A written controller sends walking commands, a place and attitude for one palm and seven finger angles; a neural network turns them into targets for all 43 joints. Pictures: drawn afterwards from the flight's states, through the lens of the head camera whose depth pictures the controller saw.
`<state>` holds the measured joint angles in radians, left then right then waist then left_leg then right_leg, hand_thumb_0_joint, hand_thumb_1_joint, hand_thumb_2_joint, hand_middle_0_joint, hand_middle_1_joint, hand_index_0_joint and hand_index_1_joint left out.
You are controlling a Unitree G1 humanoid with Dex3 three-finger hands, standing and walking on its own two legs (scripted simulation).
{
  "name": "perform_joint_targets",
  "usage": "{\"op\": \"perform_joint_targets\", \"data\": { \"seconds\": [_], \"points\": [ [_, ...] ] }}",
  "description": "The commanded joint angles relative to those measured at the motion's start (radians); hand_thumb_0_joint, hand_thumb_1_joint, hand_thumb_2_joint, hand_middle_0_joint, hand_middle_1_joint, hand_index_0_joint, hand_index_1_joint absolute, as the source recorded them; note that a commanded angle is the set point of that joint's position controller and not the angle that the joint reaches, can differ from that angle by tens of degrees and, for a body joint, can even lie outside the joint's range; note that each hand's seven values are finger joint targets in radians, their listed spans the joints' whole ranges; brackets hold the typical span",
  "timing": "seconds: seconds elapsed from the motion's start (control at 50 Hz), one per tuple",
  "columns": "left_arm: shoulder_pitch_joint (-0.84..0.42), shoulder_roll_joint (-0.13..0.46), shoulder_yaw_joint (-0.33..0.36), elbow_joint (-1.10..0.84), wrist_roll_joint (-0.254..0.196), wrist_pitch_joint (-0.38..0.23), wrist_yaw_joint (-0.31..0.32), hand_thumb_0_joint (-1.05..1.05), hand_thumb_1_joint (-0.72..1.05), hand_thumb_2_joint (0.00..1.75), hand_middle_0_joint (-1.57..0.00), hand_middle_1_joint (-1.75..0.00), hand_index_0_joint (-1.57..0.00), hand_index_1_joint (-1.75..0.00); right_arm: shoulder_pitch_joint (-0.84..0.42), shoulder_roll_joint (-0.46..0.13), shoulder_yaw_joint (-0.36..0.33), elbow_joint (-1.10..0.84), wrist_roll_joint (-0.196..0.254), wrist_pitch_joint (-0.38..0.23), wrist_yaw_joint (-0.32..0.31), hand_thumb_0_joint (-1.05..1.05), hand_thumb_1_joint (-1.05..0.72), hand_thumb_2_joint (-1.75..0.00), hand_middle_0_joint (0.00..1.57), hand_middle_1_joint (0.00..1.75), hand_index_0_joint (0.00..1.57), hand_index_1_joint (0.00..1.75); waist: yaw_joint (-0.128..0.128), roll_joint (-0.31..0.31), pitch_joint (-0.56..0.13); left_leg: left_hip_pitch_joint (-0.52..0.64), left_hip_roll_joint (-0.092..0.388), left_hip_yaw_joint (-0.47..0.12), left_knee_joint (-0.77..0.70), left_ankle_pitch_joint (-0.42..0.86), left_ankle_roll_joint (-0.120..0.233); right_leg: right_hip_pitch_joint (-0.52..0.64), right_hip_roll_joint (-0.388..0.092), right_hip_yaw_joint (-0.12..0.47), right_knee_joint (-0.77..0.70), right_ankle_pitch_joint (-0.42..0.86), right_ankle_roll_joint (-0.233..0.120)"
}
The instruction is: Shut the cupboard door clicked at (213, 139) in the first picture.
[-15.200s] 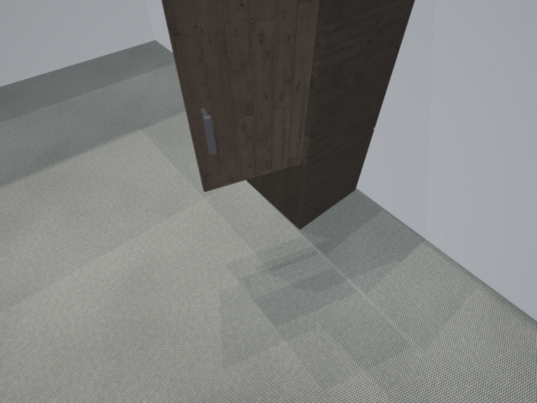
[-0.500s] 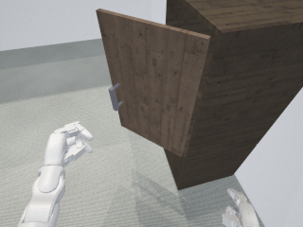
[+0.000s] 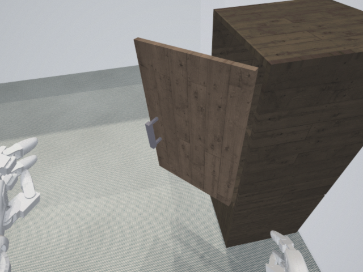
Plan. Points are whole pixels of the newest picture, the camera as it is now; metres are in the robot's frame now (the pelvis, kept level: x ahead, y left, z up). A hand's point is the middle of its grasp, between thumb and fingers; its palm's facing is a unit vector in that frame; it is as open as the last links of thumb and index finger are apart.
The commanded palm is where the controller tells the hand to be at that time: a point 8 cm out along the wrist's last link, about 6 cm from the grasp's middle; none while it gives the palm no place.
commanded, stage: draw the hand back to the body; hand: left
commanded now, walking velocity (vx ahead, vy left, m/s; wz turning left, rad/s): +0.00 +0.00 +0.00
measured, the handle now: (154, 132) +0.61 +0.20 -0.09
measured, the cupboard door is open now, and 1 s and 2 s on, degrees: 43 43 43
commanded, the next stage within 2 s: step back with the hand held close in 0.34 s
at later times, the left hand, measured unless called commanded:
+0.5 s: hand (45, 196) +0.19 +0.26 +0.16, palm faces +0.44 -0.79 -0.43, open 7.4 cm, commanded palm +0.14 +0.29 +0.17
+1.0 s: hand (8, 216) +0.15 +0.30 +0.16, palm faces +0.38 -0.77 -0.51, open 7.4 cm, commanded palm +0.09 +0.33 +0.17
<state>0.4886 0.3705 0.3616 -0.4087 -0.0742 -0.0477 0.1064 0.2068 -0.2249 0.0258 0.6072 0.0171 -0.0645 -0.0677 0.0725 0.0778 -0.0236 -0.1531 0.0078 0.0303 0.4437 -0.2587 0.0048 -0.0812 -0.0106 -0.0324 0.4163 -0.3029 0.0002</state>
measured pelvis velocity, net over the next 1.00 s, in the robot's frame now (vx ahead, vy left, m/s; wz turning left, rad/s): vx -0.06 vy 0.03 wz -0.03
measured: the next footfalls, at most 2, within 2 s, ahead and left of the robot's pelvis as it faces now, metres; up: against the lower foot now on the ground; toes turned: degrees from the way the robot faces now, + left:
right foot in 1.68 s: -0.26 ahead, -0.11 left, +0.00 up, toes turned +3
left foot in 1.82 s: -0.12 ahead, +0.12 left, +0.00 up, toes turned +4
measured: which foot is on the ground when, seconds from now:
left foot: down 0.00-1.00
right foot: down 0.00-1.00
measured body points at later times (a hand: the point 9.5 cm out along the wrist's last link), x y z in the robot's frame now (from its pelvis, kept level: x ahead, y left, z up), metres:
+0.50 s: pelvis -0.01 -0.01 +0.00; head -0.02 -0.04 +0.45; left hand +0.16 +0.30 +0.18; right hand +0.18 -0.23 -0.09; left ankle -0.01 +0.12 -0.74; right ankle -0.05 -0.12 -0.74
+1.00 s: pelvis -0.06 +0.03 -0.01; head -0.05 +0.03 +0.44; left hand +0.12 +0.34 +0.19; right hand +0.12 -0.21 -0.08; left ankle -0.01 +0.12 -0.74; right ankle -0.05 -0.12 -0.74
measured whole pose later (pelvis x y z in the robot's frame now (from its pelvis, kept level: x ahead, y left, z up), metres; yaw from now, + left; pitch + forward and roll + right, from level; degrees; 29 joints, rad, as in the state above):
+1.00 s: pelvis -0.06 +0.03 -0.01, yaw -2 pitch +1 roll -1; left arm 0.55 0.44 0.44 -0.45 -0.07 -0.15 0.12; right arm 0.18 -0.22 0.00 0.53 0.03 0.02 -0.09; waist 0.00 0.03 -0.01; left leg -0.33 0.00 0.08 0.52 -0.20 0.05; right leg -0.28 -0.03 0.01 0.50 -0.23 0.04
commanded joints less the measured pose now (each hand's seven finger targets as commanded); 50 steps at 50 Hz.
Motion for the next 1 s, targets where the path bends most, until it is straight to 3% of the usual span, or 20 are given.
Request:
{"op": "perform_joint_targets", "data": {
  "seconds": [0.0,0.08,0.18,0.26,0.28,0.38,0.44,0.46,0.48,0.5,0.52,0.56,0.62,0.68,0.74,0.78,0.8,0.92,0.96,0.98],
  "points": [
    [-0.074,0.126,0.074,-0.112,-0.002,-0.061,0.009,0.0,0.9,0.9,-0.2,-0.3,-0.2,-0.3,-0.125,-0.095,-0.039,-0.151,0.001,-0.056,-0.011,0.0,-0.9,-0.9,0.2,0.3,0.2,0.3,-0.028,-0.086,0.023,0.052,0.017,0.01,-0.05,0.24,0.021,-0.091,0.005,-0.011,-0.069,0.261,0.002],
    [-0.14,0.152,0.086,-0.093,0.002,-0.07,0.011,0.0,0.9,0.9,-0.2,-0.3,-0.2,-0.3,-0.124,-0.109,-0.05,-0.138,-0.004,-0.062,-0.022,0.0,-0.9,-0.9,0.2,0.3,0.2,0.3,-0.025,-0.084,0.008,0.069,0.01,0.009,-0.055,0.189,0.032,-0.098,0.002,0.001,-0.089,0.207,0.005],
    [-0.153,0.214,0.123,-0.199,0.009,-0.093,0.023,0.0,0.9,0.9,-0.2,-0.3,-0.2,-0.3,-0.148,-0.099,-0.045,-0.144,-0.01,-0.085,-0.03,0.0,-0.9,-0.9,0.2,0.3,0.2,0.3,-0.001,-0.013,-0.101,0.099,-0.002,0.014,-0.043,0.23,0.036,-0.03,-0.003,0.014,-0.077,0.257,0.001],
    [-0.123,0.207,0.128,-0.213,0.012,-0.1,0.031,0.0,0.9,0.9,-0.2,-0.3,-0.2,-0.3,-0.148,-0.083,-0.037,-0.14,-0.01,-0.103,-0.029,0.0,-0.9,-0.9,0.2,0.3,0.2,0.3,-0.001,0.039,-0.062,0.088,-0.004,0.019,-0.043,0.239,0.026,-0.043,-0.001,0.007,-0.076,0.269,-0.002],
    [-0.105,0.216,0.143,-0.187,0.009,-0.098,0.029,0.0,0.9,0.9,-0.2,-0.3,-0.2,-0.3,-0.148,-0.088,-0.039,-0.133,-0.011,-0.105,-0.029,0.0,-0.9,-0.9,0.2,0.3,0.2,0.3,0.002,0.0,-0.036,0.075,-0.001,0.016,-0.045,0.238,0.026,-0.048,0.003,0.009,-0.092,0.267,-0.002],
    [-0.068,0.17,0.126,-0.098,0.0,-0.092,0.011,0.0,0.9,0.9,-0.2,-0.3,-0.2,-0.3,-0.137,-0.09,-0.046,-0.131,-0.007,-0.088,-0.025,0.0,-0.9,-0.9,0.2,0.3,0.2,0.3,-0.006,-0.038,0.026,0.064,0.009,0.024,-0.061,0.231,0.025,-0.073,0.007,0.007,-0.101,0.257,0.004],
    [-0.076,0.152,0.11,-0.096,-0.004,-0.092,0.002,0.0,0.9,0.9,-0.2,-0.3,-0.2,-0.3,-0.133,-0.092,-0.049,-0.138,-0.004,-0.078,-0.021,0.0,-0.9,-0.9,0.2,0.3,0.2,0.3,-0.01,-0.049,0.003,0.074,0.01,0.025,-0.065,0.226,0.028,-0.067,0.005,0.008,-0.093,0.248,0.007],
    [-0.175,0.254,0.194,-0.151,0.006,-0.134,0.012,0.0,0.9,0.9,-0.2,-0.3,-0.2,-0.3,-0.134,-0.125,-0.062,-0.158,0.005,-0.055,-0.015,0.0,-0.9,-0.9,0.2,0.3,0.2,0.3,-0.048,-0.044,0.026,0.017,0.028,0.022,0.01,0.157,0.038,-0.159,-0.057,0.11,-0.15,0.295,0.0],
    [-0.171,0.27,0.209,-0.129,0.011,-0.151,0.014,0.0,0.9,0.9,-0.2,-0.3,-0.2,-0.3,-0.132,-0.115,-0.061,-0.145,0.0,-0.045,-0.019,0.0,-0.9,-0.9,0.2,0.3,0.2,0.3,-0.051,-0.076,0.013,0.001,0.016,0.005,0.039,0.132,0.035,-0.156,-0.088,0.131,-0.154,0.328,-0.013],
    [-0.097,0.209,0.149,-0.101,0.012,-0.149,0.008,0.0,0.9,0.9,-0.2,-0.3,-0.2,-0.3,-0.148,-0.112,-0.063,-0.138,-0.005,-0.038,-0.018,0.0,-0.9,-0.9,0.2,0.3,0.2,0.3,-0.057,-0.099,-0.008,0.005,0.014,0.009,0.059,0.138,0.034,-0.159,-0.108,0.135,-0.142,0.386,-0.017],
    [-0.086,0.198,0.131,-0.114,0.015,-0.153,0.009,0.0,0.9,0.9,-0.2,-0.3,-0.2,-0.3,-0.143,-0.11,-0.065,-0.146,-0.004,-0.028,-0.015,0.0,-0.9,-0.9,0.2,0.3,0.2,0.3,-0.057,-0.115,-0.03,-0.008,0.012,0.011,0.069,0.141,0.03,-0.148,-0.117,0.131,-0.126,0.418,-0.017],
    [-0.047,0.192,0.131,-0.127,0.013,-0.159,0.013,0.0,0.9,0.9,-0.2,-0.3,-0.2,-0.3,-0.136,-0.113,-0.072,-0.154,-0.001,-0.013,-0.015,0.0,-0.9,-0.9,0.2,0.3,0.2,0.3,-0.06,-0.1,-0.099,0.003,0.019,0.011,0.054,0.202,0.029,-0.105,-0.113,0.107,-0.074,0.507,-0.014],
    [-0.008,0.229,0.169,-0.206,0.009,-0.165,0.024,0.0,0.9,0.9,-0.2,-0.3,-0.2,-0.3,-0.138,-0.122,-0.079,-0.18,-0.002,0.009,-0.027,0.0,-0.9,-0.9,0.2,0.3,0.2,0.3,-0.061,-0.025,-0.181,0.053,0.042,0.007,0.018,0.411,0.031,-0.07,-0.068,0.056,0.003,0.58,0.004],
    [0.019,0.281,0.223,-0.259,0.004,-0.158,0.032,0.0,0.9,0.9,-0.2,-0.3,-0.2,-0.3,-0.14,-0.129,-0.081,-0.203,-0.004,0.034,-0.037,0.0,-0.9,-0.9,0.2,0.3,0.2,0.3,-0.053,-0.001,-0.219,0.061,0.058,-0.009,0.02,0.569,0.029,-0.05,-0.036,0.031,0.052,0.62,0.011],
    [0.063,0.267,0.227,-0.261,-0.003,-0.151,0.037,0.0,0.9,0.9,-0.2,-0.3,-0.2,-0.3,-0.124,-0.127,-0.082,-0.225,0.001,0.056,-0.038,0.0,-0.9,-0.9,0.2,0.3,0.2,0.3,-0.056,-0.009,-0.223,0.017,0.078,-0.023,0.01,0.615,0.024,-0.027,-0.02,0.023,0.098,0.595,0.013],
    [0.094,0.273,0.246,-0.237,-0.006,-0.146,0.035,0.0,0.9,0.9,-0.2,-0.3,-0.2,-0.3,-0.126,-0.137,-0.088,-0.227,-0.002,0.061,-0.037,0.0,-0.9,-0.9,0.2,0.3,0.2,0.3,-0.049,0.005,-0.211,-0.026,0.086,-0.029,-0.01,0.548,0.025,-0.028,-0.01,0.024,0.099,0.535,0.016],
    [0.107,0.245,0.221,-0.223,-0.009,-0.145,0.034,0.0,0.9,0.9,-0.2,-0.3,-0.2,-0.3,-0.119,-0.129,-0.083,-0.231,0.003,0.064,-0.035,0.0,-0.9,-0.9,0.2,0.3,0.2,0.3,-0.057,-0.005,-0.195,-0.059,0.092,-0.035,-0.019,0.505,0.025,-0.027,-0.016,0.028,0.104,0.5,0.015],
    [0.068,0.222,0.195,-0.208,0.007,-0.168,0.039,0.0,0.9,0.9,-0.2,-0.3,-0.2,-0.3,-0.116,-0.147,-0.08,-0.229,0.005,0.045,-0.038,0.0,-0.9,-0.9,0.2,0.3,0.2,0.3,-0.062,0.032,-0.103,-0.304,0.123,-0.085,-0.122,0.095,0.059,0.024,0.012,0.032,0.149,0.323,0.028],
    [0.039,0.215,0.189,-0.214,0.015,-0.177,0.042,0.0,0.9,0.9,-0.2,-0.3,-0.2,-0.3,-0.113,-0.15,-0.08,-0.227,0.007,0.033,-0.04,0.0,-0.9,-0.9,0.2,0.3,0.2,0.3,-0.066,0.031,-0.083,-0.409,0.131,-0.103,-0.157,-0.108,0.075,0.067,0.023,0.035,0.174,0.276,0.032],
    [0.02,0.247,0.221,-0.22,0.024,-0.184,0.044,0.0,0.9,0.9,-0.2,-0.3,-0.2,-0.3,-0.125,-0.158,-0.082,-0.225,0.003,0.026,-0.043,0.0,-0.9,-0.9,0.2,0.3,0.2,0.3,-0.061,0.041,-0.074,-0.463,0.134,-0.108,-0.176,-0.215,0.086,0.099,0.032,0.039,0.181,0.263,0.036]
  ]
}}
